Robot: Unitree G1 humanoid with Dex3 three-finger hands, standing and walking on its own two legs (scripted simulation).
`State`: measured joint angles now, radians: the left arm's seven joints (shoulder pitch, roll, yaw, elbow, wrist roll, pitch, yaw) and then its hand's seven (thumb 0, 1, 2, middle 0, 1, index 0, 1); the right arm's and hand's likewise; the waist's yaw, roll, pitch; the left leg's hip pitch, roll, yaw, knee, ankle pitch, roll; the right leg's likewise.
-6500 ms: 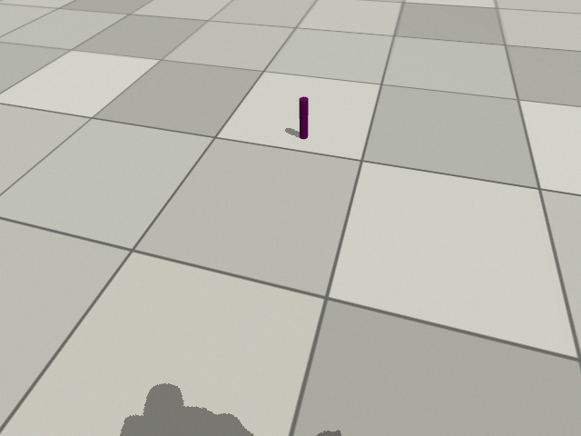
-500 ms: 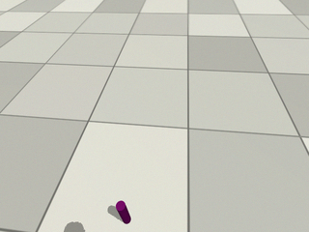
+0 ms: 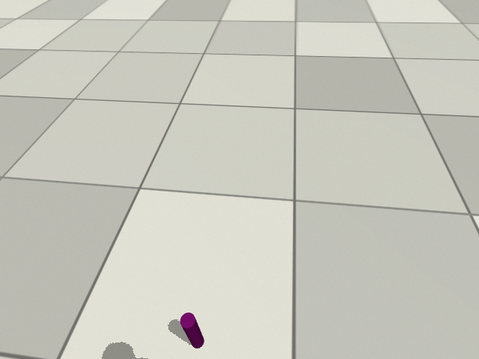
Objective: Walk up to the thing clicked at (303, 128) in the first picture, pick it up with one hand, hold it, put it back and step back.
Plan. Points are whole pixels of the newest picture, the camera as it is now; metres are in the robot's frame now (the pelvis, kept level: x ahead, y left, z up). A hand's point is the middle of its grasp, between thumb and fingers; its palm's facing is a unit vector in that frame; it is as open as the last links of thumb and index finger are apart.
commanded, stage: stand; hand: left
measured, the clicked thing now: (193, 331) +0.38 +0.21 -0.66
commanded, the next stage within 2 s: go down in 1.70 s
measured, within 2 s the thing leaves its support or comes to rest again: neither
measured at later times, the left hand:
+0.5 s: hand out of the picture +0.08 +0.24 -0.15, palm faces -0.03 -0.94 -0.35, open 7.4 cm
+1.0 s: hand out of the picture +0.08 +0.24 -0.15, palm faces -0.03 -0.94 -0.35, open 7.4 cm
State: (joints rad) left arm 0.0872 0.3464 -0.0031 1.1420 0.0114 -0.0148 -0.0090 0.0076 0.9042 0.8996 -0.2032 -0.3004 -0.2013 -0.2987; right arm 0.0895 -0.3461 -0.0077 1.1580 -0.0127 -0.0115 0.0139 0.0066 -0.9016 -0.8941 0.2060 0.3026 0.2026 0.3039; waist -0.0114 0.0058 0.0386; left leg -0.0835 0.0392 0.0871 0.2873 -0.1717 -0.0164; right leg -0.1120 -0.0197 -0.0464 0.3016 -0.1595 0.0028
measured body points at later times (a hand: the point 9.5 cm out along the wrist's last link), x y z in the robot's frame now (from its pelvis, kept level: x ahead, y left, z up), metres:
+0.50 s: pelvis +0.00 -0.01 +0.00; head +0.00 -0.01 +0.45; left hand +0.08 +0.29 -0.13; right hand +0.07 -0.31 -0.14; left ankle -0.01 +0.12 -0.75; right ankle +0.00 -0.12 -0.75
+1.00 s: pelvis +0.00 -0.01 +0.00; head +0.01 -0.02 +0.45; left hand +0.08 +0.29 -0.13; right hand +0.07 -0.31 -0.14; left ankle -0.01 +0.12 -0.75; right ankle +0.00 -0.12 -0.75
